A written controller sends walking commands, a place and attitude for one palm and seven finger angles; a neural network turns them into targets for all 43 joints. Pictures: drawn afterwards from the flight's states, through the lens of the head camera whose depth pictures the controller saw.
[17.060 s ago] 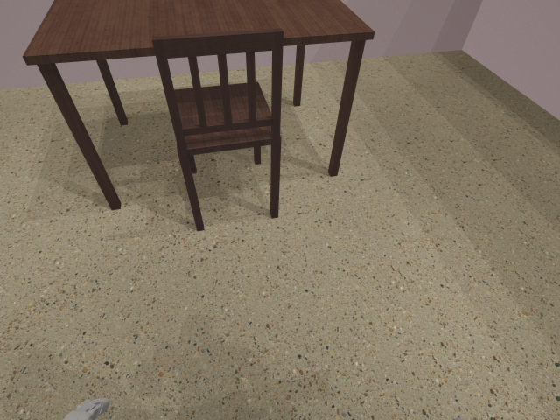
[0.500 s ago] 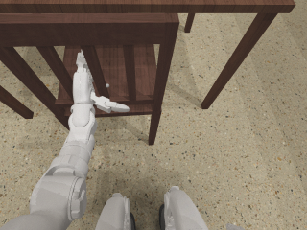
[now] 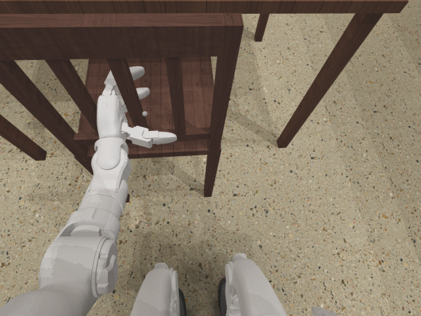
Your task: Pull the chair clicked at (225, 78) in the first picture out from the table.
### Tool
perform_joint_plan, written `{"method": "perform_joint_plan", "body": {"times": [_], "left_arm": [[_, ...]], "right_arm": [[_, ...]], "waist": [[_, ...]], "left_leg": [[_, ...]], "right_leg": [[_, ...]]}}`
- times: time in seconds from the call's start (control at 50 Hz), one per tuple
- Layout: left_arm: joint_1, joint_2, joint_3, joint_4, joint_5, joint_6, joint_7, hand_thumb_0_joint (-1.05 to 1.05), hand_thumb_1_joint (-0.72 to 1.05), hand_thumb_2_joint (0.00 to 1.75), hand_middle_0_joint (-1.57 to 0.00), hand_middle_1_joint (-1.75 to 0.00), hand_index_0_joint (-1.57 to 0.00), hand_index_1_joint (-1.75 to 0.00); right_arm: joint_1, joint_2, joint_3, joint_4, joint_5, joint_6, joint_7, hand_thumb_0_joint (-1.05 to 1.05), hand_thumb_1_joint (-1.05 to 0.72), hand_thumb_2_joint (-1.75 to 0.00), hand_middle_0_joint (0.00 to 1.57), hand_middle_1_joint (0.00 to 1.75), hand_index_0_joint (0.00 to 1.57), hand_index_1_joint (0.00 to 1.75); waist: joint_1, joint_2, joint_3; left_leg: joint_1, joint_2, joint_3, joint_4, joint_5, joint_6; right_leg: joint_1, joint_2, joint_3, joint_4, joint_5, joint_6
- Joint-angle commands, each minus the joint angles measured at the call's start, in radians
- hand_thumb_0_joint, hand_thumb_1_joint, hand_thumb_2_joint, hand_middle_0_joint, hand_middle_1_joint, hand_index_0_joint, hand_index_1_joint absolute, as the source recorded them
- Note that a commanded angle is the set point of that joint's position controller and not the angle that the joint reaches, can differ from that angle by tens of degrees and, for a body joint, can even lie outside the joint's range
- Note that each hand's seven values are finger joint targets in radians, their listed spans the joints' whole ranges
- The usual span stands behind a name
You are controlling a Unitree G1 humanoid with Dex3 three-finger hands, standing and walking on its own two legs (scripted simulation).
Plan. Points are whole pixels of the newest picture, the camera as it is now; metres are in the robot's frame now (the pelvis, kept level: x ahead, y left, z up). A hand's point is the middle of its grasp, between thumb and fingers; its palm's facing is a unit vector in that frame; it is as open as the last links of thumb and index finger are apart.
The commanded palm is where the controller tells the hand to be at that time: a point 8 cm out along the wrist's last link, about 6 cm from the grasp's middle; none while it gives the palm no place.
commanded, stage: hook a spindle and tug to test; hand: left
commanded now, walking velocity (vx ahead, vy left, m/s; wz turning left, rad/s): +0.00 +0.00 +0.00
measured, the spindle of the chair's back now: (132, 101) +0.51 +0.12 +0.02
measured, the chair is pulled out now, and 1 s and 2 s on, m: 0.00 0.03 0.14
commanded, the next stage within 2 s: step backward, pulling the chair out in 1.02 s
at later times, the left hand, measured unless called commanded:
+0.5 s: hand (143, 113) +0.48 +0.10 +0.03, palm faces +0.02 -1.00 -0.02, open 5.5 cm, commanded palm +0.44 +0.13 +0.03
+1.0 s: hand (145, 129) +0.45 +0.09 +0.03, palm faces +0.00 -1.00 -0.02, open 5.6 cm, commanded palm +0.42 +0.13 +0.03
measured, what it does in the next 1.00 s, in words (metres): stands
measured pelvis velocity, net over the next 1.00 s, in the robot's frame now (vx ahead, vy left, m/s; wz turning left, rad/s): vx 0.03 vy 0.00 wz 0.00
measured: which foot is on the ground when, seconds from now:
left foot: down 0.00-1.00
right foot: down 0.00-1.00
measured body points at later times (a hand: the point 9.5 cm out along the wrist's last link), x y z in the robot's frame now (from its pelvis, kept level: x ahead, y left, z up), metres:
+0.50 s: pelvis +0.01 +0.01 +0.01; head +0.16 +0.01 +0.43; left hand +0.48 +0.15 +0.03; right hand +0.07 -0.25 -0.12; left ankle +0.02 +0.09 -0.62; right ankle +0.04 -0.10 -0.62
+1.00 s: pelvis +0.03 +0.00 +0.02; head +0.17 +0.01 +0.45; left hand +0.44 +0.15 +0.03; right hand +0.12 -0.24 -0.11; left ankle +0.02 +0.09 -0.62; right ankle +0.04 -0.10 -0.62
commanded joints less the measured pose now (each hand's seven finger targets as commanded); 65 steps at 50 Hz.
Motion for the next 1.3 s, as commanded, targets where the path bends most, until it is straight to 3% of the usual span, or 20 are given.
{"method": "perform_joint_plan", "body": {"times": [0.0, 0.02, 0.12, 0.24, 0.3, 0.34, 0.38, 0.46, 0.54, 0.68, 0.86, 1.0, 1.1, 1.12, 1.14, 1.18, 1.22, 1.24, 1.26, 1.28], "left_arm": [[-0.382, 0.101, -0.009, -0.213, 0.018, -0.088, -0.009, 0.0, 0.06, 0.54, -0.5, -1.45, -0.5, -1.45], [-0.375, 0.083, -0.024, -0.193, 0.018, -0.086, -0.011, 0.0, 0.12, 0.56, -0.5, -1.45, -0.5, -1.45], [-0.379, 0.063, -0.046, -0.239, 0.018, -0.105, -0.018, 0.0, 0.4, 0.68, -0.5, -1.45, -0.5, -1.45], [-0.341, 0.042, -0.065, -0.228, 0.015, -0.092, -0.021, 0.0, 0.73, 0.83, -0.5, -1.45, -0.5, -1.45], [-0.311, 0.071, -0.033, -0.257, 0.011, -0.091, -0.017, 0.0, 0.9, 0.9, -0.5, -1.45, -0.5, -1.45], [-0.291, 0.039, -0.062, -0.268, 0.01, -0.089, -0.019, 0.0, 0.9, 0.9, -0.5, -1.45, -0.5, -1.45], [-0.264, 0.034, -0.066, -0.264, 0.008, -0.08, -0.021, 0.0, 0.9, 0.9, -0.5, -1.45, -0.5, -1.45], [-0.184, 0.03, -0.071, -0.327, 0.004, -0.08, -0.021, 0.0, 0.9, 0.9, -0.5, -1.45, -0.5, -1.45], [-0.107, -0.014, -0.114, -0.371, 0.0, -0.071, -0.023, 0.0, 0.9, 0.9, -0.5, -1.45, -0.5, -1.45], [-0.007, -0.014, -0.119, -0.431, 0.003, -0.063, -0.012, 0.0, 0.9, 0.9, -0.5, -1.45, -0.5, -1.45], [0.079, -0.065, -0.18, -0.516, 0.005, -0.05, -0.007, 0.0, 0.9, 0.9, -0.5, -1.45, -0.5, -1.45], [0.052, -0.049, -0.177, -0.509, 0.013, -0.048, -0.001, 0.0, 0.9, 0.9, -0.5, -1.45, -0.5, -1.45], [-0.057, -0.036, -0.171, -0.488, 0.019, -0.052, 0.002, 0.0, 0.9, 0.9, -0.5, -1.45, -0.5, -1.45], [-0.158, 0.221, -0.074, -0.609, 0.066, 0.078, 0.051, 0.0, 0.9, 0.9, -0.5, -1.45, -0.5, -1.45], [-0.204, 0.187, -0.113, -0.716, 0.052, 0.129, 0.058, 0.0, 0.9, 0.9, -0.5, -1.45, -0.5, -1.45], [-0.07, 0.155, -0.131, -0.649, 0.048, 0.199, 0.06, 0.0, 0.9, 0.9, -0.5, -1.45, -0.5, -1.45], [0.079, 0.076, -0.188, -0.492, 0.04, 0.271, 0.056, 0.0, 0.9, 0.9, -0.5, -1.45, -0.5, -1.45], [0.088, 0.068, -0.207, -0.429, 0.034, 0.296, 0.046, 0.0, 0.9, 0.9, -0.5, -1.45, -0.5, -1.45], [0.059, 0.075, -0.203, -0.418, 0.026, 0.303, 0.051, 0.0, 0.9, 0.9, -0.5, -1.45, -0.5, -1.45], [0.041, 0.077, -0.199, -0.391, 0.025, 0.306, 0.057, 0.0, 0.9, 0.9, -0.5, -1.45, -0.5, -1.45]], "right_arm": [[0.135, -0.156, -0.055, -0.055, 0.003, -0.025, -0.013, 0.0, -0.9, -0.9, 0.2, 0.3, 0.2, 0.3], [0.141, -0.154, -0.052, -0.053, 0.002, -0.026, -0.012, 0.0, -0.9, -0.9, 0.2, 0.3, 0.2, 0.3], [0.138, -0.155, -0.057, -0.059, 0.0, -0.028, -0.006, 0.0, -0.9, -0.9, 0.2, 0.3, 0.2, 0.3], [0.135, -0.154, -0.06, -0.057, 0.004, -0.022, -0.003, 0.0, -0.9, -0.9, 0.2, 0.3, 0.2, 0.3], [0.14, -0.156, -0.064, -0.059, 0.003, -0.02, -0.003, 0.0, -0.9, -0.9, 0.2, 0.3, 0.2, 0.3], [0.138, -0.152, -0.063, -0.062, 0.003, -0.018, 0.0, 0.0, -0.9, -0.9, 0.2, 0.3, 0.2, 0.3], [0.133, -0.152, -0.064, -0.062, 0.005, -0.014, 0.0, 0.0, -0.9, -0.9, 0.2, 0.3, 0.2, 0.3], [0.13, -0.15, -0.066, -0.08, 0.006, -0.013, 0.004, 0.0, -0.9, -0.9, 0.2, 0.3, 0.2, 0.3], [0.123, -0.145, -0.066, -0.093, 0.01, -0.011, 0.009, 0.0, -0.9, -0.9, 0.2, 0.3, 0.2, 0.3], [0.118, -0.141, -0.07, -0.102, 0.013, -0.009, 0.009, 0.0, -0.9, -0.9, 0.2, 0.3, 0.2, 0.3], [0.095, -0.129, -0.072, -0.116, 0.017, -0.011, 0.008, 0.0, -0.9, -0.9, 0.2, 0.3, 0.2, 0.3], [0.079, -0.129, -0.071, -0.107, 0.017, -0.016, -0.003, 0.0, -0.9, -0.9, 0.2, 0.3, 0.2, 0.3], [0.064, -0.13, -0.065, -0.097, 0.017, -0.022, -0.012, 0.0, -0.9, -0.9, 0.2, 0.3, 0.2, 0.3], [0.121, -0.121, -0.065, -0.193, 0.077, 0.05, -0.051, 0.0, -0.9, -0.9, 0.2, 0.3, 0.2, 0.3], [0.122, -0.11, -0.069, -0.217, 0.099, 0.067, -0.085, 0.0, -0.9, -0.9, 0.2, 0.3, 0.2, 0.3], [0.083, -0.104, -0.056, -0.209, 0.105, 0.077, -0.117, 0.0, -0.9, -0.9, 0.2, 0.3, 0.2, 0.3], [0.049, -0.1, -0.036, -0.188, 0.109, 0.097, -0.135, 0.0, -0.9, -0.9, 0.2, 0.3, 0.2, 0.3], [0.01, -0.105, -0.026, -0.17, 0.111, 0.098, -0.14, 0.0, -0.9, -0.9, 0.2, 0.3, 0.2, 0.3], [0.021, -0.116, -0.027, -0.16, 0.115, 0.098, -0.15, 0.0, -0.9, -0.9, 0.2, 0.3, 0.2, 0.3], [0.036, -0.12, -0.027, -0.148, 0.113, 0.098, -0.159, 0.0, -0.9, -0.9, 0.2, 0.3, 0.2, 0.3]], "waist": [[-0.041, 0.009, -0.513], [-0.047, -0.008, -0.495], [-0.039, 0.059, -0.531], [-0.042, 0.029, -0.508], [-0.025, 0.017, -0.547], [-0.022, 0.051, -0.545], [-0.025, 0.028, -0.518], [-0.002, 0.02, -0.561], [0.002, 0.018, -0.525], [0.016, -0.002, -0.513], [0.031, 0.028, -0.513], [0.017, -0.027, -0.471], [0.002, -0.013, -0.461], [0.053, 0.003, -0.641], [0.033, 0.034, -0.655], [0.035, 0.053, -0.585], [0.039, -0.012, -0.463], [0.039, -0.009, -0.313], [0.048, -0.051, -0.293], [0.045, -0.083, -0.304]], "left_leg": [[0.316, -0.019, -0.087, -0.138, 0.357, -0.021], [0.309, -0.02, -0.087, -0.14, 0.355, -0.019], [0.38, -0.015, -0.099, -0.145, 0.402, -0.029], [0.372, -0.013, -0.097, -0.146, 0.418, -0.027], [0.376, -0.015, -0.092, -0.144, 0.447, -0.027], [0.418, -0.011, -0.102, -0.151, 0.483, -0.034], [0.398, -0.01, -0.095, -0.15, 0.472, -0.031], [0.43, -0.008, -0.098, -0.159, 0.527, -0.035], [0.443, -0.003, -0.1, -0.17, 0.56, -0.037], [0.438, -0.004, -0.09, -0.173, 0.582, -0.038], [0.483, -0.001, -0.094, -0.175, 0.634, -0.044], [0.424, -0.01, -0.088, -0.167, 0.552, -0.037], [0.394, -0.019, -0.082, -0.157, 0.486, -0.032], [0.637, -0.01, -0.043, -0.357, 0.446, -0.017], [0.689, -0.015, -0.024, -0.408, 0.465, -0.009], [0.694, -0.007, -0.039, -0.45, 0.534, -0.015], [0.665, 0.01, -0.056, -0.506, 0.513, -0.016], [0.616, 0.035, -0.091, -0.601, 0.373, -0.021], [0.634, 0.047, -0.092, -0.616, 0.387, -0.012], [0.677, 0.051, -0.077, -0.617, 0.451, -0.011]], "right_leg": [[0.319, 0.019, 0.085, -0.162, 0.321, 0.014], [0.316, 0.021, 0.082, -0.161, 0.321, 0.015], [0.286, 0.02, 0.072, -0.148, 0.332, 0.007], [0.296, 0.021, 0.07, -0.155, 0.355, 0.01], [0.337, 0.02, 0.074, -0.153, 0.392, 0.01], [0.309, 0.02, 0.064, -0.147, 0.397, 0.008], [0.316, 0.022, 0.065, -0.154, 0.399, 0.009], [0.353, 0.021, 0.062, -0.148, 0.444, 0.006], [0.356, 0.02, 0.056, -0.153, 0.464, 0.006], [0.388, 0.019, 0.059, -0.156, 0.5, 0.006], [0.377, 0.015, 0.053, -0.155, 0.511, 0.005], [0.388, 0.013, 0.06, -0.155, 0.498, 0.007], [0.372, 0.01, 0.068, -0.157, 0.453, 0.009], [0.771, -0.051, 0.164, -0.361, 0.504, 0.007], [0.872, -0.06, 0.173, -0.422, 0.635, 0.016], [0.879, -0.081, 0.158, -0.425, 0.777, 0.015], [0.881, -0.094, 0.147, -0.469, 0.769, 0.026], [0.826, -0.111, 0.142, -0.518, 0.576, 0.022], [0.862, -0.104, 0.14, -0.536, 0.584, 0.029], [0.898, -0.11, 0.15, -0.558, 0.692, 0.04]]}}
